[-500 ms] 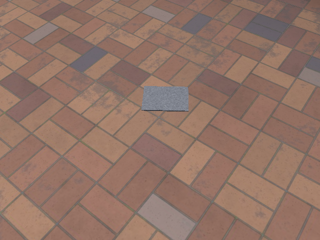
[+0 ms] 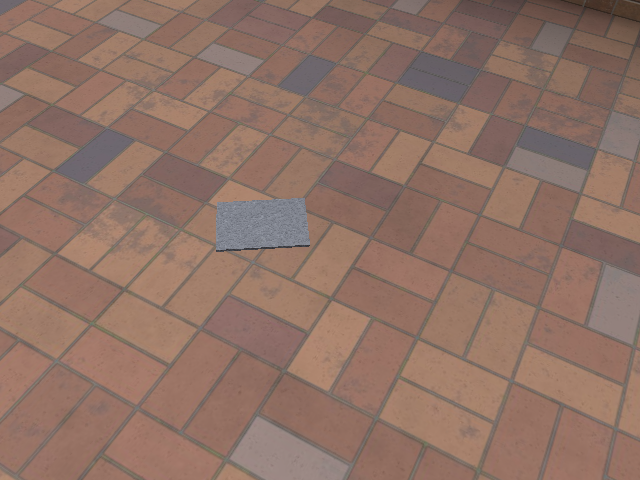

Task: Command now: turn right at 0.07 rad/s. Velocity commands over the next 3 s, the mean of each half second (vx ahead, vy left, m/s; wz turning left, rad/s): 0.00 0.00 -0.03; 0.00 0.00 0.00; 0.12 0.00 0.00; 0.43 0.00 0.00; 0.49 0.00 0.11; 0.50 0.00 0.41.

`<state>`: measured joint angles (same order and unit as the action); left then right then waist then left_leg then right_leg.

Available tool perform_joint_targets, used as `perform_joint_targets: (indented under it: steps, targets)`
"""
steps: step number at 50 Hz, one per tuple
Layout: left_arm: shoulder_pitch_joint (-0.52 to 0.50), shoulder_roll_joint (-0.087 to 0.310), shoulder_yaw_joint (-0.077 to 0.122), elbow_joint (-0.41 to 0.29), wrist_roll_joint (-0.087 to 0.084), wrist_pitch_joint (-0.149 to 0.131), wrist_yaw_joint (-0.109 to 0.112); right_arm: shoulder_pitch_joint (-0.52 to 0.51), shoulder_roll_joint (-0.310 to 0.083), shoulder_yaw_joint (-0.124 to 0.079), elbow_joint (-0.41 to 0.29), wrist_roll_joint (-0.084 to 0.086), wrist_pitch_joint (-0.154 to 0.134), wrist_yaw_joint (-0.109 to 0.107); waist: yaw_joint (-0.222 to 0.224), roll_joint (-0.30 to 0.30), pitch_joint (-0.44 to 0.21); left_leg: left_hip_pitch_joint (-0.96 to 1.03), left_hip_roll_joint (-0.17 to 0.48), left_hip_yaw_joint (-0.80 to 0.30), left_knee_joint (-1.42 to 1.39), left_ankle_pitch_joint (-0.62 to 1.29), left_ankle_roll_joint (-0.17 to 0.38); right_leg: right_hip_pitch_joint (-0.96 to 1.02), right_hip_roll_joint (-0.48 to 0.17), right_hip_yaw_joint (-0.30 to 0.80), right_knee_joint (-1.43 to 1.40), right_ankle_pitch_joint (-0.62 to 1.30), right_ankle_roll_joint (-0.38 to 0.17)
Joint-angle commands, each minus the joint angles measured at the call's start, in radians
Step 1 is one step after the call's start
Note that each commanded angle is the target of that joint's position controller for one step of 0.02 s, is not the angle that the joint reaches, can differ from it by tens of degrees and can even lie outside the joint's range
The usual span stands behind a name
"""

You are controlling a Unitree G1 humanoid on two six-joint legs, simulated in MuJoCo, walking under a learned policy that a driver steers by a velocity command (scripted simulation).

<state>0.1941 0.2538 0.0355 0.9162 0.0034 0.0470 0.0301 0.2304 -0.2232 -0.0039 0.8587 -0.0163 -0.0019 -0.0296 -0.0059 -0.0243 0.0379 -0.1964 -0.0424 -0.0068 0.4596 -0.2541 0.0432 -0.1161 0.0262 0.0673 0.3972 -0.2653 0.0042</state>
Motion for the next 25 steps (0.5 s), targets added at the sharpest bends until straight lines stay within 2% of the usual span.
perform_joint_targets:
  steps: [1, 2, 3, 4, 6, 9, 15, 25]
  targets:
    - [0.013, 0.156, 0.021, 0.000, 0.007, -0.026, 0.010, 0.072, -0.113, -0.029, -0.023, 0.016, -0.017, 0.007, -0.049, -0.037, -0.077, -0.006, 0.115, -0.115, -0.113, 0.255, 0.015, 0.114, -0.147, 0.110, -0.023, 0.452, -0.062]
    - [-0.009, 0.098, 0.007, 0.003, -0.001, -0.031, 0.000, 0.049, -0.117, -0.027, 0.004, 0.009, -0.012, 0.001, -0.018, -0.032, -0.071, 0.045, 0.097, -0.101, -0.140, 0.172, 0.006, 0.064, -0.142, 0.107, -0.028, 0.366, -0.070]
    - [-0.004, 0.087, 0.003, 0.009, 0.003, -0.036, -0.005, 0.018, -0.141, -0.035, 0.014, 0.006, -0.007, -0.002, 0.006, -0.017, -0.026, 0.048, 0.097, -0.101, -0.120, 0.180, 0.007, 0.022, -0.121, 0.097, -0.048, 0.299, -0.060]
    - [0.005, 0.091, 0.000, 0.027, 0.007, -0.038, -0.002, 0.006, -0.138, -0.036, 0.021, 0.006, -0.003, 0.000, 0.007, -0.027, -0.025, 0.072, 0.105, -0.102, -0.115, 0.207, 0.009, 0.004, -0.114, 0.094, -0.064, 0.270, -0.056]
    - [0.026, 0.093, -0.004, 0.063, 0.005, -0.043, 0.008, 0.016, -0.129, -0.035, 0.041, 0.005, 0.003, 0.004, 0.000, -0.047, -0.006, 0.080, 0.112, -0.104, -0.116, 0.219, 0.009, -0.014, -0.107, 0.092, -0.078, 0.252, -0.050]
    - [0.021, 0.085, -0.011, 0.086, 0.004, -0.046, 0.009, 0.029, -0.114, -0.030, 0.084, 0.005, 0.005, 0.002, -0.004, -0.016, 0.002, 0.081, 0.111, -0.101, -0.127, 0.200, 0.002, -0.021, -0.108, 0.095, -0.088, 0.224, -0.054]
    - [0.026, 0.079, -0.021, 0.132, 0.004, -0.050, 0.010, 0.033, -0.102, -0.023, 0.147, 0.005, 0.009, 0.002, -0.005, 0.008, 0.022, 0.078, 0.111, -0.101, -0.139, 0.157, -0.008, -0.048, -0.106, 0.101, -0.113, 0.154, -0.061]
    - [0.065, 0.054, -0.035, 0.185, 0.004, -0.053, 0.010, 0.058, -0.081, -0.009, 0.220, 0.006, 0.008, -0.002, -0.003, 0.020, 0.026, 0.062, 0.115, -0.100, -0.136, 0.137, -0.013, -0.063, -0.097, 0.096, -0.120, 0.116, -0.065]
